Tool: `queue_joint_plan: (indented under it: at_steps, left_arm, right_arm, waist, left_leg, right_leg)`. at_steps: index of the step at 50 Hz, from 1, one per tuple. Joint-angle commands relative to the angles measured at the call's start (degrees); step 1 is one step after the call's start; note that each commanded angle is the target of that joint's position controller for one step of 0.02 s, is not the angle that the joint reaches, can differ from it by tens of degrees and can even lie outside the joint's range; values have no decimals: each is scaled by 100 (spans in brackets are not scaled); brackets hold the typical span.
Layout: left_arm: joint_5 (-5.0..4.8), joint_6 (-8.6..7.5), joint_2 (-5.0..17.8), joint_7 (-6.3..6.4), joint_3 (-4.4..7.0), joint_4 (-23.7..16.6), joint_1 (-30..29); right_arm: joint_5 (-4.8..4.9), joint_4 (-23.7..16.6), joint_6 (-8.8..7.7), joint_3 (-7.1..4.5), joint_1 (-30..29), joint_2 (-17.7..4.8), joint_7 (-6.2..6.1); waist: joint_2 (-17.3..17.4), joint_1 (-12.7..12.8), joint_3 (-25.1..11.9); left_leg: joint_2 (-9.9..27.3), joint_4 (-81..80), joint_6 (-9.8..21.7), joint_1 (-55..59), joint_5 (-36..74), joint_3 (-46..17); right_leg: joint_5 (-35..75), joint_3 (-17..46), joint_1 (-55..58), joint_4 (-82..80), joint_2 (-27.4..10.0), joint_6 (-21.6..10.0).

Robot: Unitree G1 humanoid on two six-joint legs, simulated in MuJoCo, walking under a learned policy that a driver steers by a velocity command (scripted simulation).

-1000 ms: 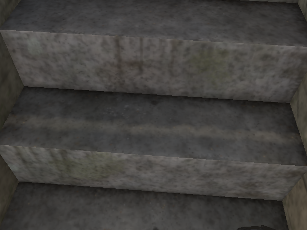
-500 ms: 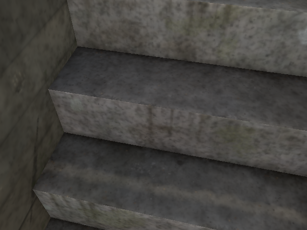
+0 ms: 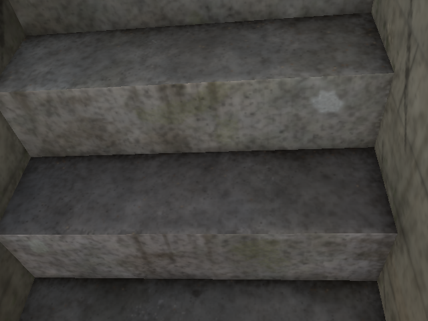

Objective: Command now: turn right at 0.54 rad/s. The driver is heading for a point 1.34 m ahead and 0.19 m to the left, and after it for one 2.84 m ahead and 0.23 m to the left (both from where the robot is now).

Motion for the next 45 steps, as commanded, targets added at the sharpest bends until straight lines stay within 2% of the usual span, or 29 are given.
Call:
queue_joint_plan:
  at_steps: [1, 2, 3, 4, 6, 7, 8, 9, 11, 12, 13, 14, 15, 17, 18, 20, 23, 27, 30, 32, 33, 34, 35, 37, 39, 41, 43, 44, 45]
  left_arm:
    - [12, -362, 604, 262, 180, -261, 8]
    - [-187, -131, 485, 947, 313, -450, -580]
    - [-166, -5, 420, 1090, 276, -601, -867]
    - [-104, -320, 622, 413, 220, -414, -454]
    - [-260, -411, 749, 188, 270, -193, 3]
    - [-652, -359, 1008, 75, 369, -23, -153]
    - [-502, -252, 1108, -5, 490, -320, -889]
    - [-172, -150, 1145, -122, 519, -657, -963]
    - [149, 153, 624, -104, 421, -878, -1193]
    - [212, 224, 278, 14, 354, -651, -932]
    - [87, 288, 227, 126, 303, -697, -962]
    - [62, 326, 226, 138, 283, -613, -707]
    - [-39, 195, 363, 184, 264, -583, -706]
    - [-22, 0, 456, 229, 282, -300, -174]
    - [-21, -97, 630, 203, 361, -174, 44]
    - [9, -95, 706, 224, 406, -119, -12]
    - [118, -74, 854, 389, 468, -126, 63]
    - [124, -45, 972, 555, 539, -240, -131]
    - [330, -94, 815, 172, 507, 49, 758]
    - [282, -84, 798, -4, 469, -127, 752]
    - [-49, 348, 375, 472, 283, -356, 38]
    - [311, 108, 334, -60, 149, -197, 473]
    - [276, 106, 368, -323, 142, -220, 712]
    - [253, 472, 465, -627, 118, -134, 969]
    - [337, 522, 441, -675, 52, -59, 1129]
    - [275, 183, 1255, -710, 179, 57, 1020]
    - [490, -54, 1599, -865, 266, 100, 1072]
    - [558, -63, 1428, -907, 177, 238, 1079]
    - [646, -46, 1103, -805, 63, 194, 753]
  right_arm:
    - [-188, -1005, 77, -193, -1469, -759, -203]
    - [-467, -1136, 333, 8, -1455, 450, -203]
    - [-436, -994, 403, 10, -921, 353, -188]
    - [5, -1171, 78, -207, -1099, -857, -201]
    - [-294, -1261, 15, -211, -1465, -830, -306]
    - [-252, -1330, 57, -83, -1463, -384, -170]
    - [81, -788, -92, -209, -404, -391, -136]
    - [247, -614, -319, -454, -24, -574, -60]
    - [-23, -307, -472, -786, 136, -1223, -97]
    - [-234, -267, -499, -781, 246, -1405, -60]
    - [-304, -303, -370, -591, -166, -1143, 91]
    - [-206, -425, -293, -379, -662, -833, 208]
    - [-114, -800, -371, -18, -1260, -215, 367]
    - [89, -1041, -567, 53, -1797, -214, 182]
    - [185, -1020, -588, -15, -1563, -286, 228]
    - [253, -883, -619, -54, -1180, -433, 194]
    - [178, -949, -662, -47, -1011, -314, 153]
    - [270, -971, -696, 103, -806, -22, 255]
    - [280, -1300, -711, 55, -2046, -225, 206]
    - [308, -1210, -677, -12, -1887, -364, 69]
    - [-584, -741, -423, 90, -1634, 542, -375]
    - [258, -1167, -520, 20, -1326, -237, -302]
    - [362, -1054, -489, -44, -1562, -414, -259]
    - [269, -992, -245, 48, -1629, -594, -168]
    - [244, -686, 0, 125, -1230, -496, -63]
    - [77, -495, 42, 339, -226, 243, 252]
    - [-249, -328, -180, 45, -646, -373, 118]
    - [-226, -288, -278, -37, -625, -368, 72]
    - [-349, -434, -394, 48, -636, -86, -75]
  waist:
    - [-1696, 292, -533]
    - [-1276, -580, -35]
    - [-1203, -737, -34]
    - [-2236, 20, -301]
    - [-1610, 144, -555]
    - [-1086, -80, -40]
    - [-935, -320, -187]
    - [-996, -386, -553]
    - [123, -658, -447]
    - [568, -689, -378]
    - [-140, -462, -437]
    - [-48, -152, -309]
    - [-669, -173, 106]
    - [-442, -42, -32]
    - [-745, -166, -113]
    - [-412, -324, -72]
    - [-301, -498, 11]
    - [-263, -699, -159]
    - [-355, -63, -10]
    - [-403, -145, -153]
    - [-452, 89, 1063]
    - [4, -617, -297]
    - [-170, -390, -55]
    - [-103, -308, 41]
    - [-422, -445, -59]
    - [-2262, -1000, -726]
    - [-2017, -590, -797]
    - [-1513, -617, -849]
    - [-844, -830, -627]
  left_leg:
    - [266, -526, -153, -1060, -322, -354]
    - [216, -188, 292, -67, -201, -381]
    - [137, -349, 219, 201, 78, -347]
    - [345, -646, -42, -896, -478, -657]
    - [485, -2047, -199, -549, -1807, -375]
    - [94, -4255, -356, 285, -3521, 1150]
    - [-214, -5026, -288, 2175, -360, 1448]
    - [-62, -5148, -112, 3404, 543, 930]
    - [1278, -5719, 1171, 3846, -2, -2287]
    - [1672, -5950, 1433, 3789, 374, -3075]
    - [1455, -5917, 1288, 3428, 660, -2707]
    - [1235, -5766, 1085, 3109, 735, -2067]
    - [942, -5794, 779, 3151, 736, -1318]
    - [763, -5488, 620, 2614, 1074, -1202]
    - [840, -5461, 694, 2637, 706, -1239]
    - [933, -5671, 865, 2616, 216, -1467]
    - [990, -5395, 1171, 2297, -196, -1504]
    - [1086, -4957, 1552, 2217, -279, -1843]
    - [636, -4413, 1442, 384, -594, -1014]
    - [623, -4135, 1419, 470, -594, -1160]
    - [322, -3913, 1513, 1126, 637, -526]
    - [730, -3784, 1424, 1083, 272, -1692]
    - [746, -3823, 1539, 858, -401, -2119]
    - [890, -4173, 1712, 212, -681, -2938]
    - [599, -2816, 1432, -36, -957, -2412]
    - [-443, 518, 242, -2152, -2253, 44]
    - [-798, 4664, 59, -4354, -3090, 377]
    - [-700, 5376, 112, -4607, -2573, 66]
    - [-88, 4606, 52, -4740, -1609, -625]
  right_leg:
    - [1562, 2279, 1580, -2120, -945, -1246]
    - [1190, 3432, 1990, -2729, -1150, -1239]
    - [891, 3344, 1745, -2747, -1121, -1183]
    - [1289, 2252, 1045, -2082, -977, -959]
    - [2066, 2731, 1355, -2585, -1242, -751]
    - [1417, 2079, 1055, -3231, -935, -735]
    - [829, 1982, 79, -2870, -835, -740]
    - [1066, 1400, 45, -2799, -582, -400]
    - [1171, 548, -958, -655, 101, 601]
    - [834, 1230, -1282, 1554, 167, 604]
    - [1168, 1330, -1570, 3061, 377, 479]
    - [1426, 1371, -1470, 3568, 367, 479]
    - [1230, 1211, -1679, 2982, 276, 644]
    - [1827, 1213, -1032, 2689, 13, 806]
    - [1650, 1104, -867, 2508, -90, 849]
    - [1455, 998, -825, 2491, -157, 875]
    - [1631, 1050, -760, 2658, -53, 852]
    - [1552, 954, -871, 2844, -113, 882]
    - [2779, 67, 829, 2548, -258, 646]
    - [2614, -252, 1344, 858, -414, 652]
    - [3247, -1904, 1150, -1463, -133, -54]
    - [2522, -382, 1531, -1844, -480, 350]
    - [3275, -606, 2220, -2695, -503, 205]
    - [4368, -684, 2984, -4071, -645, -143]
    - [4848, -981, 3352, -5595, -776, -827]
    - [7409, -162, 4792, -4310, -1831, -2179]
    - [8543, 566, 6099, -4254, -2592, -2739]
    - [8840, 485, 6407, -4215, -2792, -2659]
    - [7339, 806, 6295, -4590, -3279, -2595]
Keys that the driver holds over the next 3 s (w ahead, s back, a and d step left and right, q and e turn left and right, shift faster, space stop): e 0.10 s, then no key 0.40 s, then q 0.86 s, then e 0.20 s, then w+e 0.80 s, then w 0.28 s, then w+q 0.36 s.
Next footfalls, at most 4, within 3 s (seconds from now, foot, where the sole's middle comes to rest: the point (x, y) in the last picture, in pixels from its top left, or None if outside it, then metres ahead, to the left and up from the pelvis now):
0.16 left None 0.08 0.20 -0.67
0.78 right None -0.08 -0.03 -0.88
1.36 left None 0.15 0.25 -0.67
1.90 right None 0.12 0.02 -0.66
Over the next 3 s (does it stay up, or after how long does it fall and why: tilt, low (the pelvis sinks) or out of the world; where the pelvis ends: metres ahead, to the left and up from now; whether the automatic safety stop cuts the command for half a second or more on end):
stays up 0.45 0.17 0.34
